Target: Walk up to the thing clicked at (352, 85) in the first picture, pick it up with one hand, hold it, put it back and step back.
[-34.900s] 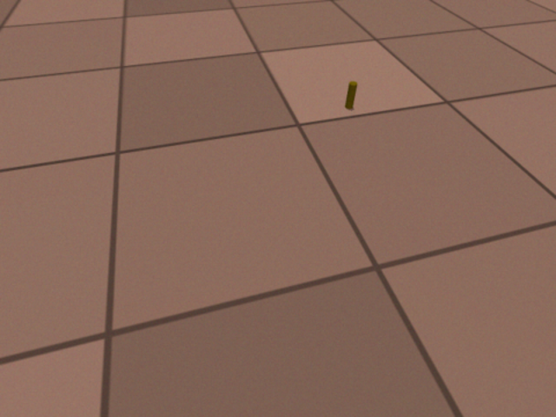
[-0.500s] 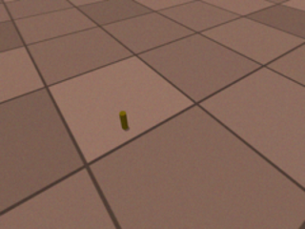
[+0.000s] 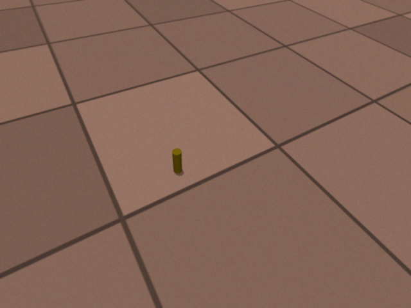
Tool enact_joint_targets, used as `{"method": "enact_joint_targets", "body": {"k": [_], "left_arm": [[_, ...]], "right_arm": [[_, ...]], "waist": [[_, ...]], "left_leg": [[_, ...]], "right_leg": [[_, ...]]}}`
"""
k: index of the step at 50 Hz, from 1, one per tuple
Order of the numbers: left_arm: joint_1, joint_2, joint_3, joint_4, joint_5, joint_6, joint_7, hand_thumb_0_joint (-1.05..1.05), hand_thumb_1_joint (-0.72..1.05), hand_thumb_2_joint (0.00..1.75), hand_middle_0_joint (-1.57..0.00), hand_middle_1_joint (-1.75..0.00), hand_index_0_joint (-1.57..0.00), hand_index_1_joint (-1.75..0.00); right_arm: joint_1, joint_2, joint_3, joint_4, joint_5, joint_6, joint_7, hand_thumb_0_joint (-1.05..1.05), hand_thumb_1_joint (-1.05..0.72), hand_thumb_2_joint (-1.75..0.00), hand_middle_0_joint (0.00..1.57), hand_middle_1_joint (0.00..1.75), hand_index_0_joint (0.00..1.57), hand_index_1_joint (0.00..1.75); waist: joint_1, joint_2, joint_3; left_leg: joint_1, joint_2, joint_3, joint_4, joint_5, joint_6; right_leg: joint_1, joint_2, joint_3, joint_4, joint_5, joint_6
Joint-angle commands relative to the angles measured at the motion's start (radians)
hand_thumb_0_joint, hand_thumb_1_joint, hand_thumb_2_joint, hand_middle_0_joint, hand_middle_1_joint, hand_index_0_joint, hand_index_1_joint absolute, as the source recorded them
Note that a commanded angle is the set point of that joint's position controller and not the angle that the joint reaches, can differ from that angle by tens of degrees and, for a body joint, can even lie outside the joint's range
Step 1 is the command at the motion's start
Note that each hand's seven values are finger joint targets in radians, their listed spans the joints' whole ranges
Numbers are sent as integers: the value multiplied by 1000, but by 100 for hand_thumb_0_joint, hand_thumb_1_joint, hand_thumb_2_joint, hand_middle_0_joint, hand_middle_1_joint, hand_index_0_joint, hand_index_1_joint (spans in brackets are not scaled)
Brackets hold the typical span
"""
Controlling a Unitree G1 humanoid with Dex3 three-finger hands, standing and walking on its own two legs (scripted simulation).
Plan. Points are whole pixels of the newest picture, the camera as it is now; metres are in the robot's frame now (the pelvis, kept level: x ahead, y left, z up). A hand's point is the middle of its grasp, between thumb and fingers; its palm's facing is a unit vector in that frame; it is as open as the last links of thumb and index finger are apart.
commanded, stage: step back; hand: left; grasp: from the side
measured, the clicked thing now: (177, 161) +1.01 +0.15 -0.68
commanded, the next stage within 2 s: stand in 0.34 s
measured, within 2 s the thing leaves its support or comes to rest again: neither
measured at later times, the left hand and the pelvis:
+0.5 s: hand out of the picture +0.07 +0.25 -0.14, palm faces -0.01 -0.94 -0.34, open 7.3 cm; pelvis +0.00 +0.00 +0.01, yaw -1 degrees
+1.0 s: hand out of the picture +0.06 +0.24 -0.14, palm faces -0.04 -0.94 -0.34, open 7.3 cm; pelvis -0.02 -0.01 +0.02, yaw -1 degrees
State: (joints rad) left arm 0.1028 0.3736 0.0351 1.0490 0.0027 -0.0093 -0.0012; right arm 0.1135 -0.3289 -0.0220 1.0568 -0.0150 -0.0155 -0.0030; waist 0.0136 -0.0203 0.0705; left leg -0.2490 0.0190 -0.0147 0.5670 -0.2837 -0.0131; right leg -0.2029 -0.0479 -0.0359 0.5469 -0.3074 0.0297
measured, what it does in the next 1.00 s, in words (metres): stands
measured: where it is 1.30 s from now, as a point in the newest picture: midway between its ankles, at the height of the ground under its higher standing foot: outside the picture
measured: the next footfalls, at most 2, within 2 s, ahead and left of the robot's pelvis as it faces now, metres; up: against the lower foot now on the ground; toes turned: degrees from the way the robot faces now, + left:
none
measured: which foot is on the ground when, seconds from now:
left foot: down 0.00-1.00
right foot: down 0.00-1.00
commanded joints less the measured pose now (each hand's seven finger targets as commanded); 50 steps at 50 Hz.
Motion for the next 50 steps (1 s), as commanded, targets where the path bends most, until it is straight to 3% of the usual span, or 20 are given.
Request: {"method": "enact_joint_targets", "body": {"k": [1, 3, 8, 13, 16, 17, 19, 22, 26, 40, 48, 50], "left_arm": [[-27, 202, 37, -39, 0, -27, 18, 0, 90, 90, -20, -30, -20, -30], [-57, 207, 36, -37, 2, -25, 16, 0, 90, 90, -20, -30, -20, -30], [-65, 199, 30, -11, 6, -23, 13, 0, 90, 90, -20, -30, -20, -30], [-76, 201, 30, -4, 9, -28, 10, 0, 90, 90, -20, -30, -20, -30], [-80, 204, 30, 3, 13, -25, 8, 0, 90, 90, -20, -30, -20, -30], [-70, 180, 14, 21, 5, -26, 8, 0, 90, 90, -20, -30, -20, -30], [-61, 184, 13, 24, 4, -28, 9, 0, 90, 90, -20, -30, -20, -30], [-61, 189, 12, 29, 5, -29, 9, 0, 90, 90, -20, -30, -20, -30], [-56, 190, 10, 40, 8, -27, 7, 0, 90, 90, -20, -30, -20, -30], [-45, 197, 9, 43, 10, -26, 3, 0, 90, 90, -20, -30, -20, -30], [-47, 200, 7, 31, 9, -31, 1, 0, 90, 90, -20, -30, -20, -30], [-44, 198, 6, 32, 6, -29, 1, 0, 90, 90, -20, -30, -20, -30]], "right_arm": [[-72, -233, -51, -49, 3, -15, -14, 0, -90, -90, 20, 30, 20, 30], [-77, -225, -48, -38, 1, -12, -15, 0, -90, -90, 20, 30, 20, 30], [-131, -220, -44, -21, -2, -9, -8, 0, -90, -90, 20, 30, 20, 30], [-140, -213, -39, -10, -2, -10, -4, 0, -90, -90, 20, 30, 20, 30], [-156, -211, -40, -9, -2, -7, -3, 0, -90, -90, 20, 30, 20, 30], [-143, -220, -35, -14, 4, -15, 1, 0, -90, -90, 20, 30, 20, 30], [-138, -225, -35, -8, 5, -21, 2, 0, -90, -90, 20, 30, 20, 30], [-143, -221, -31, -5, 5, -24, 3, 0, -90, -90, 20, 30, 20, 30], [-132, -225, -29, 3, 6, -20, 3, 0, -90, -90, 20, 30, 20, 30], [-80, -226, -22, 20, 4, -14, 8, 0, -90, -90, 20, 30, 20, 30], [-53, -231, -19, 25, 3, -17, 7, 0, -90, -90, 20, 30, 20, 30], [-47, -229, -17, 28, 3, -15, 6, 0, -90, -90, 20, 30, 20, 30]], "waist": [[10, 69, -156], [-1, 54, -135], [7, 48, -110], [5, 28, -141], [4, 27, -114], [-9, 29, -133], [-6, 35, -150], [-3, 37, -148], [-3, 30, -121], [-9, 24, -56], [-16, 14, -94], [-17, 15, -74]], "left_leg": [[73, 119, -90, -96, 409, 74], [52, 109, -80, -125, 345, 60], [57, 114, -94, -192, 238, 54], [100, 101, -60, -191, 286, 41], [90, 95, -56, -204, 216, 35], [147, 110, -87, -232, 290, 38], [163, 118, -87, -231, 353, 38], [180, 117, -81, -245, 362, 33], [147, 114, -80, -270, 263, 32], [96, 103, -88, -307, 79, 20], [112, 108, -79, -282, 166, 24], [98, 104, -79, -289, 134, 19]], "right_leg": [[82, -64, 49, -79, 310, -57], [88, -72, 64, -96, 290, -60], [82, -73, 67, -146, 224, -51], [110, -86, 73, -180, 276, -50], [99, -86, 75, -212, 229, -53], [92, -91, 89, -218, 258, -46], [116, -88, 80, -225, 287, -40], [117, -89, 79, -233, 291, -40], [124, -90, 82, -259, 229, -36], [65, -85, 97, -300, 67, -39], [85, -92, 105, -297, 149, -40], [73, -88, 103, -298, 113, -38]]}}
